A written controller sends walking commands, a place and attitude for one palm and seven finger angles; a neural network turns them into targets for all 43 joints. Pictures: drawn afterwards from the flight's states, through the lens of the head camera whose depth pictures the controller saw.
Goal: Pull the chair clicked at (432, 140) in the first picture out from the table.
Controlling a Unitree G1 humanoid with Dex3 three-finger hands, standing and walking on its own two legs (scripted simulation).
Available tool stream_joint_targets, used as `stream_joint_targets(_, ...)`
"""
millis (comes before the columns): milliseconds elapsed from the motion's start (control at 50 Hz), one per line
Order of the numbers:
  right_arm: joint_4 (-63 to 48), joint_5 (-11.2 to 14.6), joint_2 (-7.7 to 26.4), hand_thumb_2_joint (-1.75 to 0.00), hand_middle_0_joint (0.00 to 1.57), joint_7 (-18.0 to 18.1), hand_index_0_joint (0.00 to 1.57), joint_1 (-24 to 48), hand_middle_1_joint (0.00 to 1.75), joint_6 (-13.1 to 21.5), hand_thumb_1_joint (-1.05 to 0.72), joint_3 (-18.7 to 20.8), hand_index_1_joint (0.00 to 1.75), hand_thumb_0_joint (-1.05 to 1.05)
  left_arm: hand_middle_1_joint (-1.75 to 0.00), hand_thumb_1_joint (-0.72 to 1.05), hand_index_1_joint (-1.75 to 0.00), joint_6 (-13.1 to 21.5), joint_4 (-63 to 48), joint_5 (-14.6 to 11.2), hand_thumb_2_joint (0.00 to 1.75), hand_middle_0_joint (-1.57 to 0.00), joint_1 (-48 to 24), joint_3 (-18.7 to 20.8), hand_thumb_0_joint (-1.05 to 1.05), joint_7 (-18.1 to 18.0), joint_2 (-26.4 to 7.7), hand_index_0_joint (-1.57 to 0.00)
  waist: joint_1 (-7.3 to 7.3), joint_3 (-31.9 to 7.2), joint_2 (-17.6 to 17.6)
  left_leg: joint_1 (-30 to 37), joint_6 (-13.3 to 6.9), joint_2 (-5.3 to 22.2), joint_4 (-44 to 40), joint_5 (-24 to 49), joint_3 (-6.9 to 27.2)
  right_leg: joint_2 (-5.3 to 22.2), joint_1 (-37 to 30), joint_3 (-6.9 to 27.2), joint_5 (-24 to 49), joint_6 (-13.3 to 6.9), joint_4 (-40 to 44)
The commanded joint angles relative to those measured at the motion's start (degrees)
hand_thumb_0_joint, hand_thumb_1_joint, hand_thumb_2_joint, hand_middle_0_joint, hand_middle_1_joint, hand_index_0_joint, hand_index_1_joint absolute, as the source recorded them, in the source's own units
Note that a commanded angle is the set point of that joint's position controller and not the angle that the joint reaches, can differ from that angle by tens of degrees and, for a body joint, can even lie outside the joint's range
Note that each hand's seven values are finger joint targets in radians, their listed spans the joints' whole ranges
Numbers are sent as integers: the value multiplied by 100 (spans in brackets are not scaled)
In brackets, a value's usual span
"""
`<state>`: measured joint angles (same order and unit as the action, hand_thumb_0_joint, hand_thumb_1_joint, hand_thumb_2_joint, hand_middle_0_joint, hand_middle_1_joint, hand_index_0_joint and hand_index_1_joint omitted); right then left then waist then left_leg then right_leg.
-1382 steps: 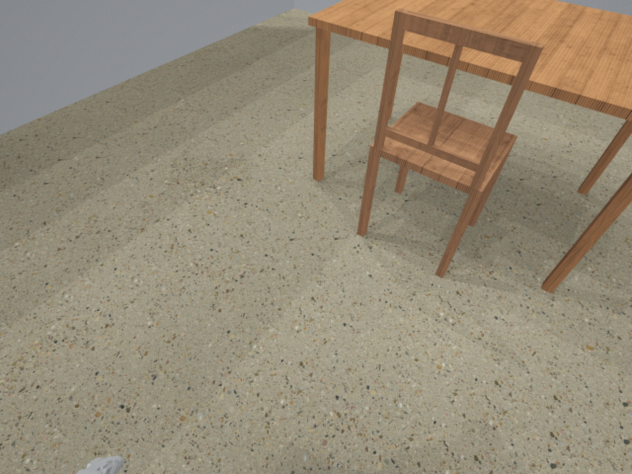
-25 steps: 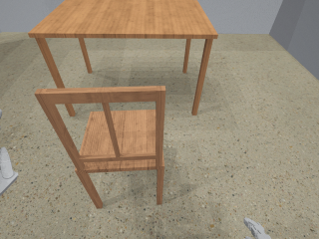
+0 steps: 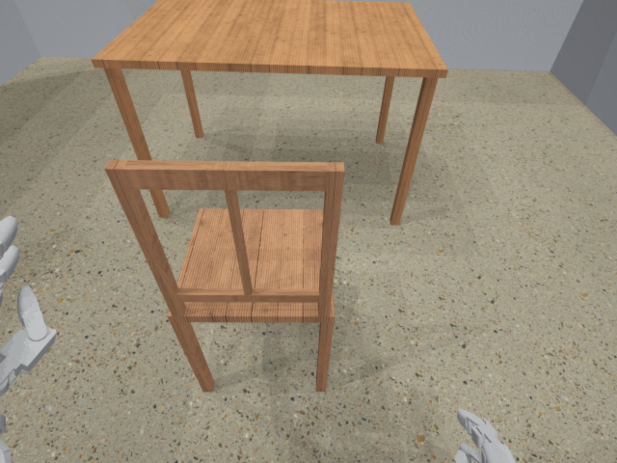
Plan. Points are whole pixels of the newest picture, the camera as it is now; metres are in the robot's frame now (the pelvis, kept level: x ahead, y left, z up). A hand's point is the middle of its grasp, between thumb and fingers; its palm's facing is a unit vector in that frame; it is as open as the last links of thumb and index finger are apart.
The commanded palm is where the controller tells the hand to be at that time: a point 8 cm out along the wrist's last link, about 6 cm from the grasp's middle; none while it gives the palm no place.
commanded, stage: let the arm hang, fingers relaxed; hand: left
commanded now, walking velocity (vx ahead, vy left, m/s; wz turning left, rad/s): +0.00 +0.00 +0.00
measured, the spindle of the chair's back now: (240, 246) +0.52 +0.17 -0.07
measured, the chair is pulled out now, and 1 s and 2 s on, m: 0.62 0.62 0.62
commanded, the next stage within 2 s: look to check the result in 1.12 s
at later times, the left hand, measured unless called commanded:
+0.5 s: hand out of the picture +0.02 +0.19 -0.17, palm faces +0.05 -0.98 -0.20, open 7.1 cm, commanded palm none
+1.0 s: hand out of the picture -0.01 +0.14 -0.18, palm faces +0.05 -0.99 -0.14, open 7.4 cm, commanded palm none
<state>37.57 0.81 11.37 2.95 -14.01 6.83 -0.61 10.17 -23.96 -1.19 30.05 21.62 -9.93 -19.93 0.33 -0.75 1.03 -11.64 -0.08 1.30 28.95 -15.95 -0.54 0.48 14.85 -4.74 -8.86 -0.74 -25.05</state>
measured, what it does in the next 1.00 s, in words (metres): stands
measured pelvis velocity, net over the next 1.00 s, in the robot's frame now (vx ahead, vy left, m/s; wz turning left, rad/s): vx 0.01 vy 0.00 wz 0.00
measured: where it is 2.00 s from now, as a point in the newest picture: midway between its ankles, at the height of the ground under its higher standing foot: outside the picture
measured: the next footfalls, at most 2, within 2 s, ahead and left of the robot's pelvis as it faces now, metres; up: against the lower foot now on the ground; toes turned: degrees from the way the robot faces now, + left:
none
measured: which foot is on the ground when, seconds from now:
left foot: down 0.00-1.00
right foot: down 0.00-1.00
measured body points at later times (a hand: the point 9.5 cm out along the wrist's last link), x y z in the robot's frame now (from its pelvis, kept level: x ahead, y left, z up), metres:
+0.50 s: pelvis +0.01 +0.00 +0.00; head +0.03 +0.01 +0.45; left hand +0.02 +0.24 -0.16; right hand +0.00 -0.23 -0.15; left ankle +0.00 +0.12 -0.74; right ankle +0.05 -0.11 -0.74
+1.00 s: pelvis +0.01 +0.00 +0.00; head +0.01 +0.00 +0.45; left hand -0.01 +0.19 -0.16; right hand -0.02 -0.19 -0.16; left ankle +0.00 +0.12 -0.74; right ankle +0.05 -0.11 -0.74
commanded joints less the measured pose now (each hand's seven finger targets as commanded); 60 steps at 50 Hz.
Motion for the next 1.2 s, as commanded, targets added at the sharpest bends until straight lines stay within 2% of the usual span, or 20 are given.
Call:
stream_joint_targets(0,359,-152,1509,-90,20,-421,20,654,30,354,-90,594,30,0,-30,90,-30,-563,3018,476,90,-20,-561,-1590,0,737,-126,-20,-255,632,256,-1270,-232,328,-239,840,724,461,146,346,604,-48,-626)
stream_joint_targets(20,415,-152,929,-90,20,-385,20,221,30,14,-90,486,30,0,-30,90,-30,-958,3251,344,90,-20,-306,-1447,0,904,333,-20,-138,90,200,-904,-216,382,-230,1204,444,494,63,457,663,-88,-502)
stream_joint_targets(40,348,-183,692,-90,20,-345,20,94,30,-106,-90,410,30,0,-30,90,-30,-1052,3385,344,90,-20,-469,-1588,0,922,491,-20,-118,-124,-185,-834,-247,392,-149,1272,544,519,-2,385,518,-132,-460)
stream_joint_targets(80,267,-223,728,-90,20,-318,20,101,30,-283,-90,346,30,0,-30,90,-30,-1086,3906,334,90,-20,-836,-1667,0,932,382,-20,-81,-167,-775,-894,-314,343,-79,1121,708,615,-120,471,424,-184,-411)
stream_joint_targets(100,262,-233,749,-90,20,-308,20,64,30,-362,-90,335,30,0,-30,90,-30,-1083,4222,332,90,-20,-962,-1695,0,930,321,-20,-75,-265,-1095,-764,-296,241,68,1183,647,707,-200,578,668,-242,-348)
stream_joint_targets(120,282,-225,759,-90,20,-296,20,-25,30,-443,-90,323,30,0,-30,90,-30,-1086,4545,325,90,-20,-1090,-1716,0,917,233,-20,-95,-361,-1299,-599,-261,141,150,1235,599,808,-276,694,850,-334,-300)
stream_joint_targets(140,352,-215,746,-90,20,-286,20,-90,30,-510,-90,309,30,0,-30,90,-30,-1113,4884,324,90,-20,-1209,-1738,0,903,164,-20,-123,-345,-1304,-489,-233,94,141,1168,559,843,-269,721,819,-399,-273)
stream_joint_targets(220,824,-195,669,-90,20,-228,20,-18,30,-556,-90,161,30,0,-30,90,-30,-1132,6229,248,90,-20,-1325,-1889,0,875,133,-20,-6,-334,145,-410,-220,278,-365,1421,675,607,-592,611,526,-200,-227)
stream_joint_targets(260,1055,-177,615,-90,20,-193,20,-30,30,-568,-90,109,30,0,-30,90,-30,-1125,6784,218,90,-20,-1214,-1934,0,868,155,-20,49,-154,584,-536,-220,318,-562,1207,652,532,-739,561,345,-144,-76)
stream_joint_targets(300,1244,-213,418,-90,20,-152,20,-243,30,-576,-90,148,30,0,-30,90,-30,-1104,7074,240,90,-20,-1038,-1844,0,840,416,-20,44,-260,990,-409,-215,294,-574,912,546,534,-809,503,351,-188,76)
stream_joint_targets(320,1335,-205,373,-90,20,-144,20,-360,30,-592,-90,137,30,0,-30,90,-30,-1100,7206,218,90,-20,-1065,-1871,0,837,406,-20,21,-237,1066,-439,-216,306,-646,783,548,513,-851,481,301,-198,103)
stream_joint_targets(340,1417,-191,330,-90,20,-130,20,-470,30,-618,-90,137,30,0,-30,90,-30,-1102,7322,208,90,-20,-1098,-1913,0,839,415,-20,25,-27,802,-507,-248,341,-724,651,593,461,-830,439,257,-199,197)
stream_joint_targets(380,1573,-179,328,-90,20,-128,20,-654,30,-624,-90,155,30,0,-30,90,-30,-1089,7539,194,90,-20,-1111,-1957,0,850,438,-20,13,43,496,-523,-238,347,-760,493,585,518,-822,469,160,-203,278)
stream_joint_targets(520,1992,-145,215,-90,20,-100,20,-1137,30,-616,-90,107,30,0,-30,90,-30,-1086,8126,161,90,-20,-984,-2057,0,836,510,-20,-11,445,-149,-494,-259,353,-902,300,538,543,-634,542,-192,-209,438)
stream_joint_targets(540,2052,-143,197,-90,20,-100,20,-1132,30,-637,-90,101,30,0,-30,90,-30,-1097,8189,161,90,-20,-942,-2072,0,834,518,-20,13,655,-139,-568,-278,358,-967,105,520,518,-515,528,-389,-209,522)
stream_joint_targets(680,2262,-152,27,-90,20,-100,20,-1375,30,-648,-90,82,30,0,-30,90,-30,-1093,8406,169,90,-20,-767,-2087,0,794,624,-20,-24,717,-261,-547,-279,281,-927,-199,426,547,-302,661,-843,-209,589)
stream_joint_targets(920,2405,-139,-227,-90,20,-56,20,-1399,30,-585,-90,60,30,0,-30,90,-30,-1047,8538,178,90,-20,-636,-2064,0,767,876,-20,-11,708,30,-433,-259,314,-897,200,400,525,-317,636,-351,-219,466)
stream_joint_targets(960,2399,-142,-233,-90,20,-51,20,-1369,30,-601,-90,68,30,0,-30,90,-30,-1063,8546,188,90,-20,-616,-2065,0,766,905,-20,-2,899,127,-519,-268,323,-943,-3,414,496,-204,631,-484,-213,514)
stream_joint_targets(1040,2404,-134,-274,-90,20,-52,20,-1428,30,-607,-90,74,30,0,-30,90,-30,-1045,8531,181,90,-20,-620,-2061,0,768,904,-20,-21,811,-83,-435,-270,303,-896,97,371,499,-268,644,-462,-224,563)
stream_joint_targets(1180,2419,-148,-254,-90,20,-53,20,-1393,30,-608,-90,81,30,0,-30,90,-30,-1045,8517,179,90,-20,-637,-2053,0,767,913,-20,-20,795,-44,-359,-248,299,-859,120,361,520,-204,661,-504,-229,555)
